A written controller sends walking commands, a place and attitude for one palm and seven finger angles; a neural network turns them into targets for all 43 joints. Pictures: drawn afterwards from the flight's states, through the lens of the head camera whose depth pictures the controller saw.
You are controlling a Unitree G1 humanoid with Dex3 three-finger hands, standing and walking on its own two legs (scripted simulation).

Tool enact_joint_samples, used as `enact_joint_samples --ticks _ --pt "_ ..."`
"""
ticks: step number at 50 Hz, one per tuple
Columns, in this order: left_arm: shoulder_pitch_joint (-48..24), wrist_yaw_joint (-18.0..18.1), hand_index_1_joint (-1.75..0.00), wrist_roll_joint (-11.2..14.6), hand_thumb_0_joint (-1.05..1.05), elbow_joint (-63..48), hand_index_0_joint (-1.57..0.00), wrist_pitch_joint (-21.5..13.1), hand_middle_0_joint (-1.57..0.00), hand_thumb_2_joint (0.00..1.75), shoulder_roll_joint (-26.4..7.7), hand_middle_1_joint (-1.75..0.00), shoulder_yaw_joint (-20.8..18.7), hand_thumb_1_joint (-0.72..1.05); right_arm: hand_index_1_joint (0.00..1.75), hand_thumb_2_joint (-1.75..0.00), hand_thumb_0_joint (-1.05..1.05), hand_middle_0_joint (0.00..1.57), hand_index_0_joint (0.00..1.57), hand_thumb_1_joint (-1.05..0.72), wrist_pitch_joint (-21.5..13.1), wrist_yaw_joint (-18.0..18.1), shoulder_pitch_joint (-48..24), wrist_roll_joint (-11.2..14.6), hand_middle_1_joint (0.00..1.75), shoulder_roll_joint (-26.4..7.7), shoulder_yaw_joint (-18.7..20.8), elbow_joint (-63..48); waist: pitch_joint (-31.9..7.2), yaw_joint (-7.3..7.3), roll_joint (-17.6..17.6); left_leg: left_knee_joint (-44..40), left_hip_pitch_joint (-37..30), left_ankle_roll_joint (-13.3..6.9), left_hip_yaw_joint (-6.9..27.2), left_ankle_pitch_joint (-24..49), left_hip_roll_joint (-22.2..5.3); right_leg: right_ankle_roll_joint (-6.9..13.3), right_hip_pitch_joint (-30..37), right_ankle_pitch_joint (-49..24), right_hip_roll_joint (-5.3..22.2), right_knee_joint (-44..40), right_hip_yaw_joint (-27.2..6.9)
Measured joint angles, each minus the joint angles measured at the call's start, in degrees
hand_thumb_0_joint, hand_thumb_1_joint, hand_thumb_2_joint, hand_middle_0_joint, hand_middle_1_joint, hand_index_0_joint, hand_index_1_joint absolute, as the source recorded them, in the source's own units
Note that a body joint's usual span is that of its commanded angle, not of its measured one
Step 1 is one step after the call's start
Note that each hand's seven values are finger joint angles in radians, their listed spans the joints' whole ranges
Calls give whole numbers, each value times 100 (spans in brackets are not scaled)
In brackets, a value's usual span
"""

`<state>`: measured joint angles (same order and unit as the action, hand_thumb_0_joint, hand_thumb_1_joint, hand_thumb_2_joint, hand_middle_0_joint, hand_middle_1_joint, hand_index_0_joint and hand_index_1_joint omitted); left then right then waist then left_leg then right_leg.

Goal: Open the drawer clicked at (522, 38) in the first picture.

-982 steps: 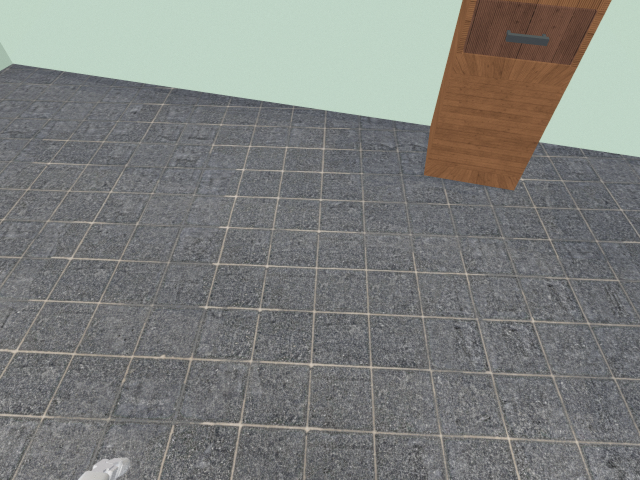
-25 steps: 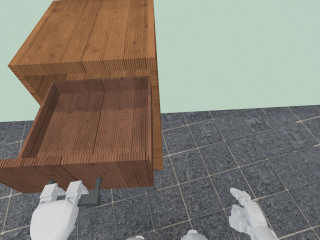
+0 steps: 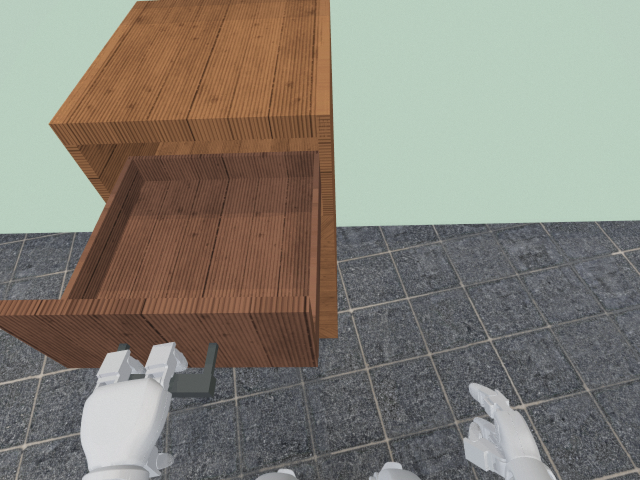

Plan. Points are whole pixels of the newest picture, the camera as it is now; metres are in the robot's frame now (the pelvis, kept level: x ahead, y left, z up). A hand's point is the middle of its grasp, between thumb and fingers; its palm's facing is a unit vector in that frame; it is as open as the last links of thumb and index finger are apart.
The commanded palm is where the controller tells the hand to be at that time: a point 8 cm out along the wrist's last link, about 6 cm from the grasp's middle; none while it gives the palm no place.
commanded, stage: open the thumb to release the handle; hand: left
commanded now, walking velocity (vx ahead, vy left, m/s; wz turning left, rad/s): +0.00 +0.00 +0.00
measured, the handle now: (162, 368) +0.25 +0.23 -0.01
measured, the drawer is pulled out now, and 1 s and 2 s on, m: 0.30 0.29 0.29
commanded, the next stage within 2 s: lift the hand off the handle in 0.02 s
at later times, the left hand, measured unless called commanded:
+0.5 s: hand (156, 406) +0.21 +0.23 -0.03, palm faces -0.01 -0.05 -1.00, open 13.7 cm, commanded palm +0.19 +0.23 +0.03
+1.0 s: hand (147, 396) +0.21 +0.23 +0.00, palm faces +0.00 -0.08 -1.00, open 13.3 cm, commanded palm +0.19 +0.23 +0.07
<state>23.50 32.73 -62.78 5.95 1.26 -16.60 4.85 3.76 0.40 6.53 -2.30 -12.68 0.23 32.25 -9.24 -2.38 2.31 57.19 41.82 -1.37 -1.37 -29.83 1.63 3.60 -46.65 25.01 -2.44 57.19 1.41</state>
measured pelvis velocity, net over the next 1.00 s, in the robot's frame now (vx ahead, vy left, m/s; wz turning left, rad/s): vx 0.00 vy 0.00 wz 0.00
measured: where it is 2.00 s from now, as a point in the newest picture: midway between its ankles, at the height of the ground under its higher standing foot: outside the picture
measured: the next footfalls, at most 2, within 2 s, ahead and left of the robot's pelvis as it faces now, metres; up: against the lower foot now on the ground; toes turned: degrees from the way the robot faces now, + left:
none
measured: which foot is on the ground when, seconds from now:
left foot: down 0.00-1.00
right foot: down 0.00-1.00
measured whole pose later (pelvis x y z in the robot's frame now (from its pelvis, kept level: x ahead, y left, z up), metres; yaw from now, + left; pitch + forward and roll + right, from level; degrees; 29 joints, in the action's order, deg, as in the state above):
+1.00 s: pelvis +0.00 +0.00 +0.02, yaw +0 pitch +12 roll +1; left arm 18.7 30.1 -61.0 6.7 1.6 -17.9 5.4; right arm 2.8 1.8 6.9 -1.8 -13.8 1.5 34.0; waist -7.2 -2.3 3.2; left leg 51.7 36.5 -1.5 -0.9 -27.2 1.9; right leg 3.4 -41.0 22.6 -2.3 51.6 1.5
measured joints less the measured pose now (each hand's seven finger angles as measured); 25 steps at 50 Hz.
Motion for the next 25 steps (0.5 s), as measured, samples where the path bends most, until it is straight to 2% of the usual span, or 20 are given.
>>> enact_joint_samples --ticks 4,9,16,25 --pt "-53 12 -122 -31 0 47 -33 -58 -32 37 -7 -121 -31 -34 30 -90 1 20 20 -90 -15 7 -22 -12 30 -24 24 -4 0 -12 -22 25 24 8 10 5 -1 9 -20 -5 0 19 12" --pt "-158 88 -121 -73 0 149 -32 -50 -31 33 12 -121 -20 -44 30 -90 1 20 20 -90 -23 20 -40 -16 30 -67 64 24 -3 -20 -26 88 96 12 27 -1 7 13 -82 4 11 76 31" --pt "-417 124 -121 -97 0 308 -32 31 -32 31 19 -122 57 -48 30 -90 1 20 20 -90 -16 85 -46 2 30 -83 93 144 10 -62 -2 146 180 21 67 18 27 22 -148 -1 37 126 73" --pt "-920 -88 -125 16 0 667 -34 115 -32 30 -52 -121 92 -49 30 -90 1 20 20 -90 -35 205 -1 67 30 -16 43 250 70 -37 26 40 130 43 109 114 28 42 -80 -85 40 10 111"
